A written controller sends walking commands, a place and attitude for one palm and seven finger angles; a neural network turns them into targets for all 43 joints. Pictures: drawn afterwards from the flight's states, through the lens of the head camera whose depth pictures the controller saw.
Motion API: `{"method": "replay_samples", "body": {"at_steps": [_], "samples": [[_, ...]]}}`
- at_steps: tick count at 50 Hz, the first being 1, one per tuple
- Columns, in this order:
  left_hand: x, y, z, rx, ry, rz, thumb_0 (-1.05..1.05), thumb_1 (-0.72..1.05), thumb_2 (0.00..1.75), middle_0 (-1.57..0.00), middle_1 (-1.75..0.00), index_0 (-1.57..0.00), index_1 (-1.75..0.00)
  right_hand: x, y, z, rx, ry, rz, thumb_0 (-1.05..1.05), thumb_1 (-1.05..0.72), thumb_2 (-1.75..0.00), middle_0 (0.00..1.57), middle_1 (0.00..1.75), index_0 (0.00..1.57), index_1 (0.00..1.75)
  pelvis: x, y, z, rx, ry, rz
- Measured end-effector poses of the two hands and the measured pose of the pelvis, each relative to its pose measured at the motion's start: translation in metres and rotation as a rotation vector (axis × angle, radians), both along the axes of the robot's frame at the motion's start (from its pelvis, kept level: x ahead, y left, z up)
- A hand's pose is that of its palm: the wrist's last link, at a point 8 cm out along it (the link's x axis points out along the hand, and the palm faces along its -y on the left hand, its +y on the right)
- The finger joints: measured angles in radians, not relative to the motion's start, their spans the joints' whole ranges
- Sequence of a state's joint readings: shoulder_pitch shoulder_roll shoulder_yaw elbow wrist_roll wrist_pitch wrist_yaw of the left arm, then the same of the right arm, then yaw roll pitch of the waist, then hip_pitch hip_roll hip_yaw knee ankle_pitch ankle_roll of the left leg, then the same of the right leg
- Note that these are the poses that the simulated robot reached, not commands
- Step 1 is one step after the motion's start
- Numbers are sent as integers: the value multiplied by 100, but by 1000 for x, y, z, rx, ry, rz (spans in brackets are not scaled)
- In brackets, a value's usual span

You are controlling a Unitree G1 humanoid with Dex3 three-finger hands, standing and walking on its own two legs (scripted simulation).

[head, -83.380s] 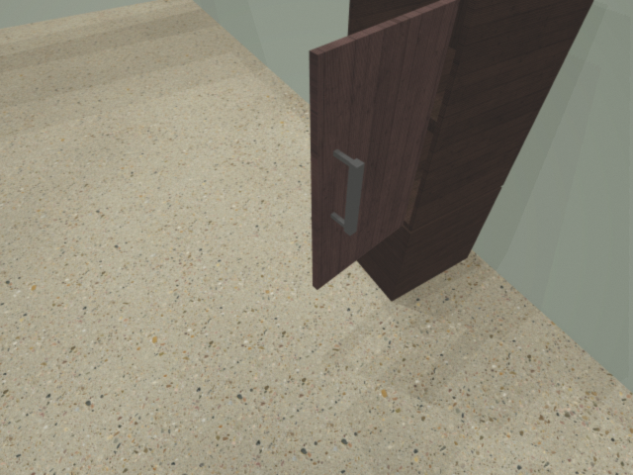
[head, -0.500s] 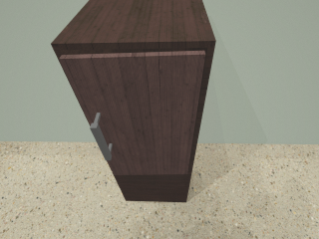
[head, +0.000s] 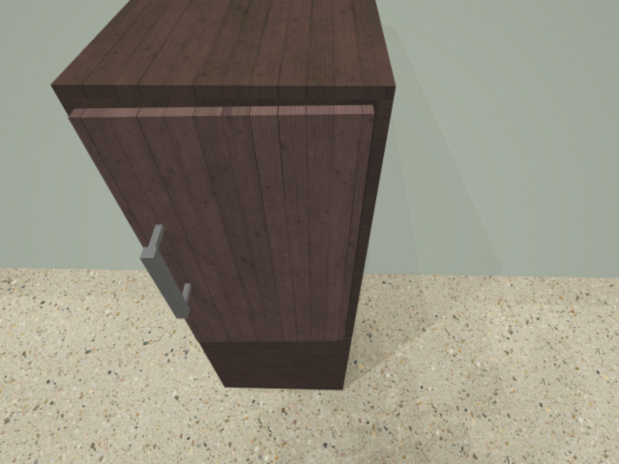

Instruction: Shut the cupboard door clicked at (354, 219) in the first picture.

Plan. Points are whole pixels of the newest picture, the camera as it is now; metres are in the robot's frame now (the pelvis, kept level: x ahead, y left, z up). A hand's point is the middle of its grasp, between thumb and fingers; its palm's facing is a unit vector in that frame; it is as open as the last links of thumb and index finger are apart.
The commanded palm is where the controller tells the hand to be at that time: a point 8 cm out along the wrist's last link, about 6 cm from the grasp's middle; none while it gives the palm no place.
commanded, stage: come to a stop and stand still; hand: left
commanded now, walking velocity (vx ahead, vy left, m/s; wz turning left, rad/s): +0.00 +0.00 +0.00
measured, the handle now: (171, 275) +0.39 +0.25 -0.02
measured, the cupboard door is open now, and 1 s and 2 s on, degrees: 2 2 2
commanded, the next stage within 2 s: look again from close up in 0.36 s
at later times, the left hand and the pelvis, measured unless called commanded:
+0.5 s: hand out of the picture +0.00 +0.16 -0.17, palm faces +0.03 -0.98 -0.20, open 7.3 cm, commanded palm none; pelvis +0.00 -0.01 +0.00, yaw +0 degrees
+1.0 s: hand out of the picture -0.02 +0.16 -0.18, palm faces +0.04 -0.98 -0.18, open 7.4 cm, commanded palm none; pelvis -0.01 -0.01 +0.00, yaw +0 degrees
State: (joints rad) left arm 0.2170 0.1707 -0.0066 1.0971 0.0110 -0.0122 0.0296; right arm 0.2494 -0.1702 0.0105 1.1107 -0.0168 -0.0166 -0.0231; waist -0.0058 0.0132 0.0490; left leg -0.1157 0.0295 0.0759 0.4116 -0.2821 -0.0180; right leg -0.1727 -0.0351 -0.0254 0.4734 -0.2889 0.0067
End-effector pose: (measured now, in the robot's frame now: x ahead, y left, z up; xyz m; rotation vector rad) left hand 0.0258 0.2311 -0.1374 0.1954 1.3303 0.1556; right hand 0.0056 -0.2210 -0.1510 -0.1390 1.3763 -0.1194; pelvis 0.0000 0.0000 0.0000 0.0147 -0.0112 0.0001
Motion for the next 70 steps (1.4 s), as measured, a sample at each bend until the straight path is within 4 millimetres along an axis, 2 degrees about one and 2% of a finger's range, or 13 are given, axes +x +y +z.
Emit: {"method": "replay_samples", "body": {"at_steps": [25, 54, 55, 56, 59, 62, 64, 67, 70], "samples": [[-31, -22, -6, -32, 69, 42, 1, 92, 90, -20, -30, -20, -30, -10, -6, 2, -2, 36, -13, 1, -92, -90, 20, 30, 20, 30, 1, -13, 1, -5, -7, 3], [-49, -21, -8, -45, 81, 52, 1, 91, 90, -20, -30, -20, -30, -33, 10, 3, 17, 65, -22, 1, -92, -90, 20, 30, 20, 30, -11, -6, 2, -12, -4, 8], [-42, -15, -3, -38, 34, 104, 2, 92, 90, -20, -30, -20, -30, -31, 7, 4, -6, 34, -15, 2, -92, -90, 20, 30, 20, 30, -13, -5, 0, -15, -7, 3], [-26, -5, 9, -13, -77, 127, 3, 94, 90, -20, -30, -20, -30, -27, 2, 7, -37, -31, -15, 2, -93, -90, 20, 30, 20, 30, -13, -5, -1, -13, -3, -1], [34, 8, 62, 51, -498, 114, 4, 95, 90, -21, -31, -21, -31, -2, -14, 14, -83, -269, -24, 3, -93, -90, 20, 30, 21, 30, -18, -2, -6, -9, 14, 28], [89, 5, 104, 37, -870, 58, 3, 94, 90, -23, -34, -23, -34, 32, -31, 20, -109, -475, 23, 3, -93, -90, 20, 30, 20, 30, -31, 1, -18, -8, 59, 59], [113, -5, 120, -27, -1091, 17, 3, 94, 90, -25, -36, -25, -36, 58, -39, 25, -123, -599, 55, 3, -92, -90, 20, 30, 20, 30, -40, 0, -29, -1, 104, 53], [119, -24, 123, -156, -1357, -74, 2, 93, 90, -29, -41, -29, -41, 95, -46, 34, -142, -754, 115, 2, -92, -90, 20, 30, 20, 30, -52, -4, -53, 8, 164, 40], [101, -33, 100, -214, -1420, -141, 1, 92, 90, -34, -46, -34, -46, 127, -45, 36, -153, -859, 174, 2, -91, -90, 20, 30, 20, 30, -63, -7, -79, 8, 197, 38]]}}
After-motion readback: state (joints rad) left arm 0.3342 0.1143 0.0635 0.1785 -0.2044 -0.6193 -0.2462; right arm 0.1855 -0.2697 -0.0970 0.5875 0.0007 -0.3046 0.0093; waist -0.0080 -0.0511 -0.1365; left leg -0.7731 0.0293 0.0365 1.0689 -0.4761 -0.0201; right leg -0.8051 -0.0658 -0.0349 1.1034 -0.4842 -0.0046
